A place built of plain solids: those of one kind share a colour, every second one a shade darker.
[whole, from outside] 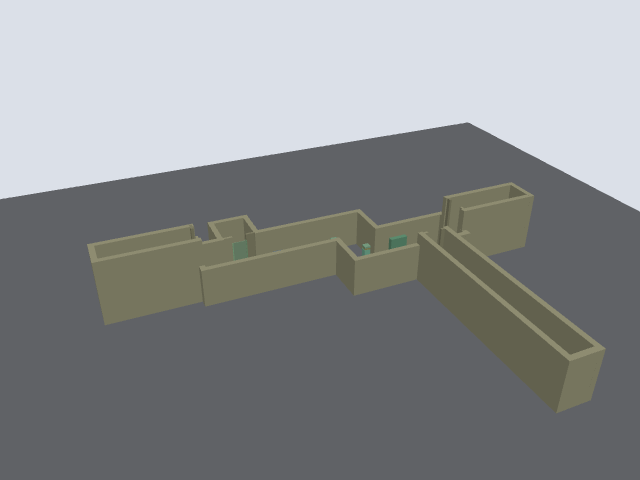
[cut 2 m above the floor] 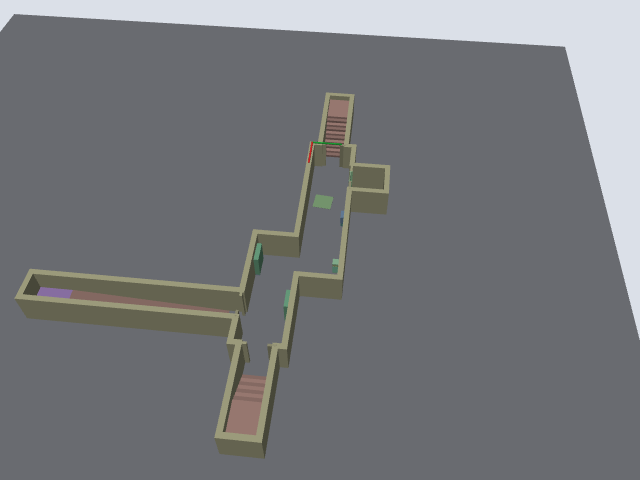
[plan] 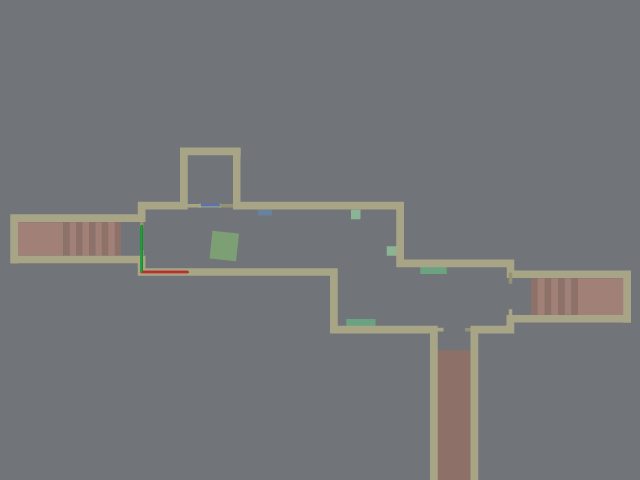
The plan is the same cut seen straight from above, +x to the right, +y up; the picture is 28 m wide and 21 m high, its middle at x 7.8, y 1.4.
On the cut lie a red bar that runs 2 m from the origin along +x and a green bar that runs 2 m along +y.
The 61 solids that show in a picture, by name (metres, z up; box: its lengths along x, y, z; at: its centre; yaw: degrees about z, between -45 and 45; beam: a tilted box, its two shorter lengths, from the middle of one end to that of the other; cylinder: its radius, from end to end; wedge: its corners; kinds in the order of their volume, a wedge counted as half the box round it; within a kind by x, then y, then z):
{
 "wall_1": {"box": [0.34, 2.15, 4.15], "at": [-5.59, 1.45, 2.02]},
 "wall_2": {"box": [5.93, 0.34, 4.15], "at": [-2.79, 0.55, 2.02]},
 "wall_3": {"box": [5.93, 0.34, 4.15], "at": [-2.79, 2.35, 2.02]},
 "wall_4": {"box": [0.34, 0.89, 2.5], "at": [0.0, 0.27, 1.2]},
 "wall_5": {"box": [0.16, 0.5, 4.15], "at": [0.0, 0.72, 2.02]},
 "wall_6": {"box": [0.16, 0.5, 4.15], "at": [0.0, 2.18, 2.02]},
 "wall_7": {"box": [0.34, 0.89, 2.5], "at": [0.0, 2.63, 1.2]},
 "wall_8": {"box": [2.18, 0.34, 2.5], "at": [0.92, 2.9, 1.2]},
 "wall_9": {"box": [0.34, 2.72, 2.45], "at": [1.84, 4.09, 1.18]},
 "wall_10": {"box": [0.81, 0.16, 2.5], "at": [2.17, 2.9, 1.2]},
 "wall_11": {"box": [2.66, 0.34, 2.45], "at": [3.0, 5.28, 1.18]},
 "wall_12": {"box": [0.81, 0.16, 2.5], "at": [3.83, 2.9, 1.2]},
 "wall_13": {"box": [0.34, 2.72, 2.45], "at": [4.16, 4.09, 1.18]},
 "wall_14": {"box": [8.75, 0.34, 2.5], "at": [4.2, 0.0, 1.2]},
 "wall_15": {"box": [7.49, 0.34, 2.5], "at": [7.73, 2.9, 1.2]},
 "wall_16": {"box": [0.34, 2.86, 2.5], "at": [8.41, -1.26, 1.2]},
 "wall_17": {"box": [4.71, 0.34, 2.5], "at": [10.6, -2.52, 1.2]},
 "wall_18": {"box": [0.34, 2.86, 2.5], "at": [11.31, 1.64, 1.2]},
 "wall_19": {"box": [0.34, 12.67, 3.21], "at": [12.78, -8.69, 1.56]},
 "wall_20": {"box": [0.5, 0.16, 3.21], "at": [12.95, -2.52, 1.56]},
 "wall_21": {"box": [2.12, 0.34, 3.21], "at": [13.67, -14.86, 1.56]},
 "wall_22": {"box": [5.17, 0.34, 2.5], "at": [13.72, 0.38, 1.2]},
 "wall_23": {"box": [0.5, 0.16, 3.21], "at": [14.39, -2.52, 1.56]},
 "wall_24": {"box": [0.34, 12.67, 3.21], "at": [14.56, -8.69, 1.56]},
 "wall_25": {"box": [1.92, 0.34, 2.5], "at": [15.35, -2.52, 1.2]},
 "wall_26": {"box": [0.34, 0.82, 2.5], "at": [16.13, -2.29, 1.2]},
 "wall_27": {"box": [0.16, 0.5, 3.89], "at": [16.13, -1.88, 1.89]},
 "wall_28": {"box": [0.16, 0.5, 3.89], "at": [16.13, -0.27, 1.89]},
 "wall_29": {"box": [0.34, 0.82, 2.5], "at": [16.13, 0.14, 1.2]},
 "wall_30": {"box": [5.45, 0.34, 3.89], "at": [18.69, -2.05, 1.89]},
 "wall_31": {"box": [5.45, 0.34, 3.89], "at": [18.69, -0.1, 1.89]},
 "wall_32": {"box": [0.34, 2.29, 3.89], "at": [21.24, -1.07, 1.89]},
 "piece_1": {"box": [1.98, 1.47, 1.69], "at": [-4.43, 1.45, 0.8]},
 "piece_2": {"box": [0.28, 1.47, 1.53], "at": [-3.3, 1.45, 0.71]},
 "piece_3": {"box": [0.28, 1.47, 1.36], "at": [-3.01, 1.45, 0.63]},
 "piece_4": {"box": [0.28, 1.47, 1.2], "at": [-2.73, 1.45, 0.55]},
 "piece_5": {"box": [0.28, 1.47, 1.03], "at": [-2.45, 1.45, 0.47]},
 "piece_6": {"box": [0.28, 1.47, 0.87], "at": [-2.17, 1.45, 0.39]},
 "piece_7": {"box": [0.28, 1.47, 0.71], "at": [-1.89, 1.45, 0.3]},
 "piece_8": {"box": [0.28, 1.47, 0.54], "at": [-1.6, 1.45, 0.22]},
 "piece_9": {"box": [0.28, 1.47, 0.38], "at": [-1.32, 1.45, 0.14]},
 "piece_10": {"box": [0.28, 1.47, 0.21], "at": [-1.04, 1.45, 0.06]},
 "piece_11": {"wedge": [[12.95, -12.71, -0.05], [12.95, -12.71, 0.71], [12.95, -3.42, -0.05], [12.95, -3.42, 0.0], [14.39, -12.71, -0.05], [14.39, -12.71, 0.71], [14.39, -3.42, -0.05], [14.39, -3.42, 0.0]]},
 "piece_12": {"box": [0.29, 1.61, 0.22], "at": [17.18, -1.07, 0.06]},
 "piece_13": {"box": [0.29, 1.61, 0.4], "at": [17.47, -1.07, 0.15]},
 "piece_14": {"box": [0.29, 1.61, 0.57], "at": [17.77, -1.07, 0.23]},
 "piece_15": {"box": [0.29, 1.61, 0.74], "at": [18.06, -1.07, 0.32]},
 "piece_16": {"box": [0.29, 1.61, 0.92], "at": [18.36, -1.07, 0.41]},
 "piece_17": {"box": [0.29, 1.61, 1.09], "at": [18.65, -1.07, 0.49]},
 "piece_18": {"box": [0.29, 1.61, 1.26], "at": [18.94, -1.07, 0.58]},
 "piece_19": {"box": [1.98, 1.61, 1.43], "at": [20.08, -1.07, 0.67]},
 "landing_1": {"box": [1.44, 2.0, 0.76], "at": [13.67, -13.69, 0.33]},
 "passage_cabinet_body_1": {"box": [1.29, 0.3, 1.47], "at": [9.59, -2.2, 0.82]},
 "passage_cabinet_body_2": {"box": [1.16, 0.3, 1.47], "at": [12.77, 0.06, 0.82]},
 "bin_passage_body_1": {"box": [0.4, 0.4, 0.62], "at": [10.93, 0.92, 0.37]},
 "mat_1": {"box": [1.17, 1.22, 0.06], "at": [3.61, 1.14, -0.02], "yaw": -6.1},
 "firebox_passage_box_1": {"box": [0.62, 0.26, 0.56], "at": [5.39, 2.6, 0.58]},
 "leaf_door_1": {"box": [0.86, 0.05, 2.07], "at": [3.0, 2.85, 0.98]},
 "bin_passage_lid_1": {"box": [0.42, 0.42, 0.12], "at": [9.36, 2.52, 0.86]},
 "bin_passage_lid_2": {"box": [0.42, 0.42, 0.12], "at": [10.93, 0.92, 0.86]},
 "threshold_door_1": {"box": [0.83, 0.19, 0.08], "at": [3.0, 2.9, -0.01]}
}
